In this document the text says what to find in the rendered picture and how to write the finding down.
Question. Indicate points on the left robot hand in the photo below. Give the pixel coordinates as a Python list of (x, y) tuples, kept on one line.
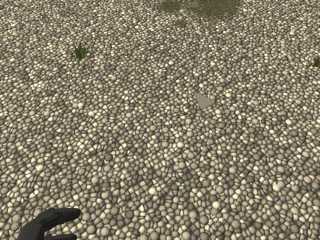
[(45, 221)]

